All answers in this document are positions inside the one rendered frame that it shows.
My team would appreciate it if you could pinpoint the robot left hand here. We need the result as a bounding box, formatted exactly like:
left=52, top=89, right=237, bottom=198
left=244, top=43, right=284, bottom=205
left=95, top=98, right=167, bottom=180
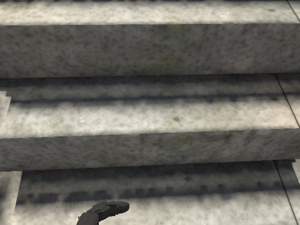
left=76, top=201, right=129, bottom=225

